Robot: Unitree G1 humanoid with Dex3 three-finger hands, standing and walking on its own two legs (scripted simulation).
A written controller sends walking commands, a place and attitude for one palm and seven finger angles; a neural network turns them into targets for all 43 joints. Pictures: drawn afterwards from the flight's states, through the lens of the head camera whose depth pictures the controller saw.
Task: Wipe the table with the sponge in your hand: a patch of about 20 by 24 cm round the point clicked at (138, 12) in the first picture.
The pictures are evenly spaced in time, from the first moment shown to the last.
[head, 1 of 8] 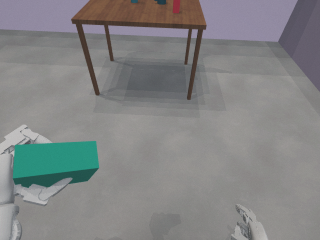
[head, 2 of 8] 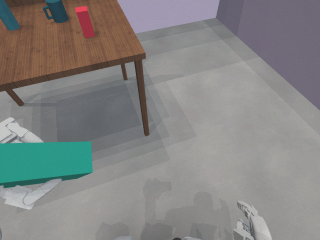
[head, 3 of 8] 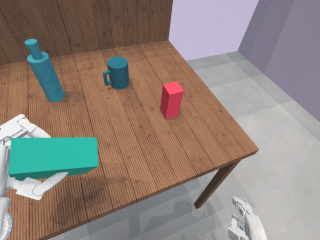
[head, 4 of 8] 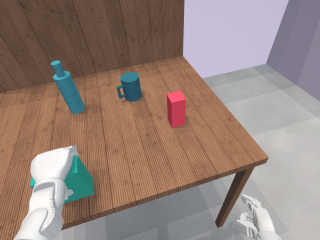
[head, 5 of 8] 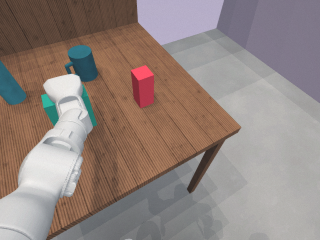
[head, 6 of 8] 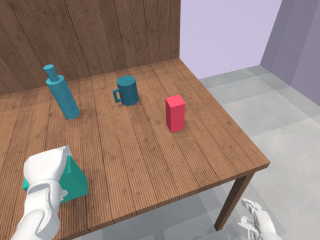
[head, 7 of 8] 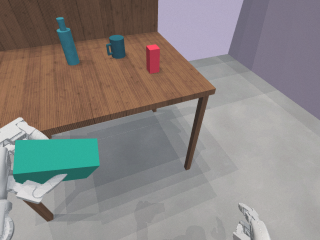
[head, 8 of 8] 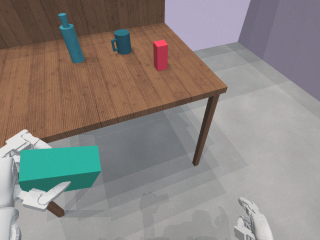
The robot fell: no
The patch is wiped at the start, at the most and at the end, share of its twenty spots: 0.00 1.00 1.00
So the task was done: yes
